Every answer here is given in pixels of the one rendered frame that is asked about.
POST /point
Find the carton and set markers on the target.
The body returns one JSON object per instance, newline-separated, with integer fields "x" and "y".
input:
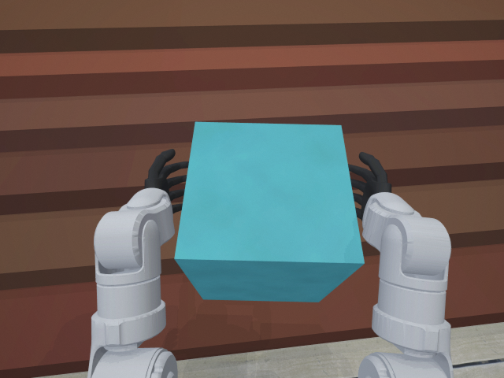
{"x": 268, "y": 212}

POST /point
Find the robot right forearm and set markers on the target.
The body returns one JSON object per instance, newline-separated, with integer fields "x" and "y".
{"x": 414, "y": 261}

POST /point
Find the right robot upper arm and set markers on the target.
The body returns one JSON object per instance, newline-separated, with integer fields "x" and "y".
{"x": 390, "y": 365}

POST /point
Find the left robot hand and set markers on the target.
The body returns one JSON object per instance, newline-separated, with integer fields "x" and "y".
{"x": 158, "y": 173}

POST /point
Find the right robot hand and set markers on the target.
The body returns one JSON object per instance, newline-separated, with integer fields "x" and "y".
{"x": 376, "y": 181}

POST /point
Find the robot left forearm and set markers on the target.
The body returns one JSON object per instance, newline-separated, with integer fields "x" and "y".
{"x": 127, "y": 248}

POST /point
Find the left robot upper arm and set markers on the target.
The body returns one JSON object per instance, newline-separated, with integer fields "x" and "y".
{"x": 138, "y": 363}

